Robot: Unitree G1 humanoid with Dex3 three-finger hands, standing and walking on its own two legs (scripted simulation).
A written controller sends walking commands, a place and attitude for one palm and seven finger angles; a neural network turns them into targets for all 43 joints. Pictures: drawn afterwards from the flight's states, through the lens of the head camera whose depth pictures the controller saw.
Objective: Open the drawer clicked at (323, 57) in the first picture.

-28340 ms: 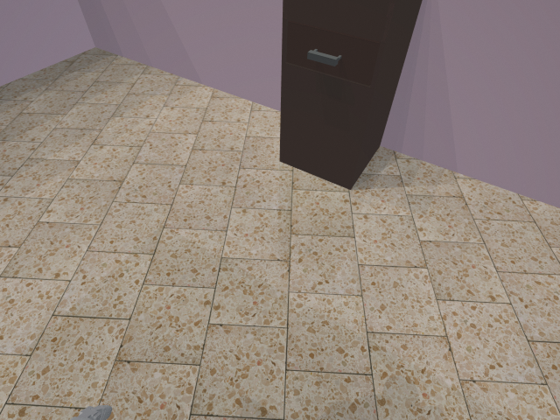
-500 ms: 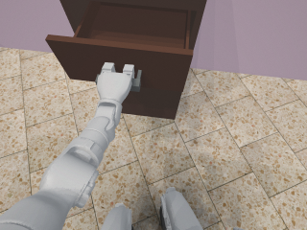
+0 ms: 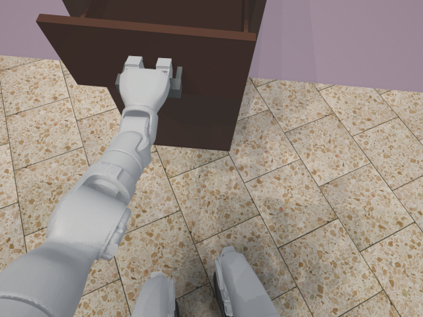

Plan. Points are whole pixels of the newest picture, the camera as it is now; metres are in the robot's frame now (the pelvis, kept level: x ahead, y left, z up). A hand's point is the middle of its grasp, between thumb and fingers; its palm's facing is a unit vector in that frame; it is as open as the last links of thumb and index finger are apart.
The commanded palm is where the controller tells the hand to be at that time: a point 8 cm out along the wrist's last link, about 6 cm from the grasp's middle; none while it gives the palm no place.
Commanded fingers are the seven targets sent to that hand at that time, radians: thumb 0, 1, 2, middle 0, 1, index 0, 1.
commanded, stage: open the thumb to release the handle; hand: left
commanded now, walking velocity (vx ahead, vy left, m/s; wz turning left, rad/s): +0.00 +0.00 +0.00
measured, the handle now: (151, 77) +0.58 +0.03 +0.02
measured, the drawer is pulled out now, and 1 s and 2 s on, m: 0.14 0.17 0.16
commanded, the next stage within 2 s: lift the hand off the handle in 0.08 s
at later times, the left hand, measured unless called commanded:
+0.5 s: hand (146, 115) +0.50 +0.05 +0.00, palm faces -0.04 -0.01 -1.00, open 13.9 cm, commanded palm +0.48 +0.05 +0.05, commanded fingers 0.00 -0.50 0.30 -0.30 -1.20 -0.30 -1.20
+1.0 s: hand (144, 103) +0.51 +0.05 +0.04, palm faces -0.04 -0.01 -1.00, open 13.7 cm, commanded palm +0.49 +0.06 +0.09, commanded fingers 0.00 -0.50 0.30 -0.30 -1.20 -0.30 -1.20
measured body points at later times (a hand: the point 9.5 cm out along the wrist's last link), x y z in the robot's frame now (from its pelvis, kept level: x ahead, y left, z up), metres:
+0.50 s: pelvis +0.02 +0.00 +0.03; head +0.16 -0.01 +0.46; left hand +0.50 +0.05 +0.06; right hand +0.07 -0.26 -0.11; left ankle +0.00 +0.13 -0.61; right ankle +0.06 -0.09 -0.61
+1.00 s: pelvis +0.02 +0.00 +0.05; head +0.14 -0.03 +0.48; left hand +0.50 +0.04 +0.09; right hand +0.03 -0.26 -0.10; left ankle +0.00 +0.13 -0.61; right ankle +0.06 -0.09 -0.61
